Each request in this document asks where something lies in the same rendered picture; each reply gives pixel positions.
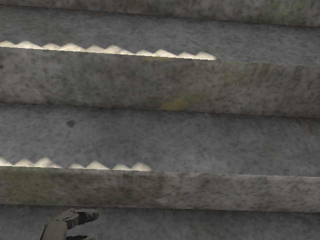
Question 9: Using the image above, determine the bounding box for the left robot hand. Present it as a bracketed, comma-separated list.
[40, 208, 99, 240]

